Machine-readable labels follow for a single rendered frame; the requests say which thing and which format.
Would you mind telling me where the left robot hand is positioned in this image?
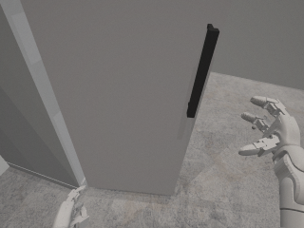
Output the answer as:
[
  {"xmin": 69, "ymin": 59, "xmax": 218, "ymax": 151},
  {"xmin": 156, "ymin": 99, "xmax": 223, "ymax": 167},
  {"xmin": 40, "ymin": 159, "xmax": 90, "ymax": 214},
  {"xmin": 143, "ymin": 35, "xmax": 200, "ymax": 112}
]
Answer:
[{"xmin": 52, "ymin": 185, "xmax": 89, "ymax": 228}]

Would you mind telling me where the robot right forearm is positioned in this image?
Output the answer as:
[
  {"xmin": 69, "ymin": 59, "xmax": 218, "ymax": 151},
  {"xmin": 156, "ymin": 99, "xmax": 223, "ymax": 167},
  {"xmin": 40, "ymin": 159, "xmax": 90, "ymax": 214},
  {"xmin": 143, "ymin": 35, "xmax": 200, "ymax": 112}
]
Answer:
[{"xmin": 272, "ymin": 145, "xmax": 304, "ymax": 228}]

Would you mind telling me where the handle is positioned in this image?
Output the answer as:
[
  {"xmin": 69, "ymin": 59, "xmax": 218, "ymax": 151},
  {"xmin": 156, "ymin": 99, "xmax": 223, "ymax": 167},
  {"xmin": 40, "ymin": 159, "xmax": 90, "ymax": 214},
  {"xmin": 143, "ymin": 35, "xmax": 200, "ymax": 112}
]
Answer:
[{"xmin": 186, "ymin": 24, "xmax": 219, "ymax": 118}]

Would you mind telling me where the right robot hand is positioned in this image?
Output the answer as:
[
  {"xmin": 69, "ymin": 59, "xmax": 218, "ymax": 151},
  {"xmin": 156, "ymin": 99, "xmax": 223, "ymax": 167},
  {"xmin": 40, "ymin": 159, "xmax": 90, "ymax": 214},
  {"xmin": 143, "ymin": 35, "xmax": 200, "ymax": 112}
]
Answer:
[{"xmin": 238, "ymin": 96, "xmax": 301, "ymax": 157}]

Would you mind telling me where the fridge door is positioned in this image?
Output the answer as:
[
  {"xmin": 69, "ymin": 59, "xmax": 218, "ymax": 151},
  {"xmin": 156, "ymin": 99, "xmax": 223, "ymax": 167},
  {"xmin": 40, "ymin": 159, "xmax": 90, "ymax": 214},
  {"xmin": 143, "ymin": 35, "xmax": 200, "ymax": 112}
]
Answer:
[{"xmin": 20, "ymin": 0, "xmax": 233, "ymax": 196}]

